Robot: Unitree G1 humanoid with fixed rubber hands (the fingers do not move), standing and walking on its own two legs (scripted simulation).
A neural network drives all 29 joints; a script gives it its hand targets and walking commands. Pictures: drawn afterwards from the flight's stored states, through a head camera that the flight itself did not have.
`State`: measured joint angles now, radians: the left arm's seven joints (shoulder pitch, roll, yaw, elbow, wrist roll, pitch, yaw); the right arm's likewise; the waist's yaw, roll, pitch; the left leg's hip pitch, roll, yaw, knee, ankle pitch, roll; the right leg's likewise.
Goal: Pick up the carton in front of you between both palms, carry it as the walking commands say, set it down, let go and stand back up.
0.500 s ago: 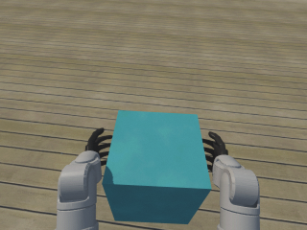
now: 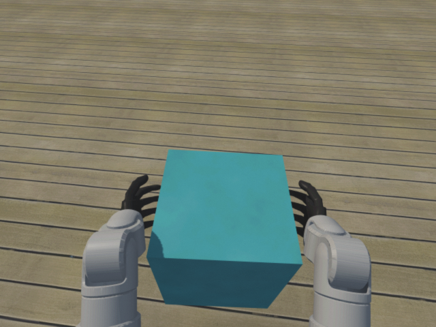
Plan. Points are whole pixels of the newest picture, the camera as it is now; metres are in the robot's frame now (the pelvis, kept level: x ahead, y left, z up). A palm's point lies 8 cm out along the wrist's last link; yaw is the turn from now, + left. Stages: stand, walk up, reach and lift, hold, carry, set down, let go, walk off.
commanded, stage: carry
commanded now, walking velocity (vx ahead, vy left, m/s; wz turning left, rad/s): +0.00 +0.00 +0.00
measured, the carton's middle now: (220, 233) +0.30 +0.00 +0.02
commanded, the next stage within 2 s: hold in 1.70 s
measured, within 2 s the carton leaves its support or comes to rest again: neither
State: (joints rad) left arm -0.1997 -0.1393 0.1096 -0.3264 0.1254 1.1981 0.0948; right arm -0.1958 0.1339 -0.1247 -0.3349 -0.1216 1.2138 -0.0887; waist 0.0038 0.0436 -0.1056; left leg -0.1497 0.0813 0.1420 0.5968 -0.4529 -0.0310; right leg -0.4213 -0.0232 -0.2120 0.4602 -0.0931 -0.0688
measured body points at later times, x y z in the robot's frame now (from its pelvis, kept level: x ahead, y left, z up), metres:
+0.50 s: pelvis +0.07 +0.01 +0.00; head +0.05 +0.01 +0.45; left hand +0.34 +0.18 +0.07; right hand +0.35 -0.13 +0.07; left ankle -0.05 +0.11 -0.73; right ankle +0.10 -0.09 -0.73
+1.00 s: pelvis +0.02 +0.02 +0.00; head -0.01 +0.02 +0.45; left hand +0.32 +0.18 +0.03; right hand +0.33 -0.12 +0.03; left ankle -0.05 +0.11 -0.73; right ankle +0.10 -0.09 -0.73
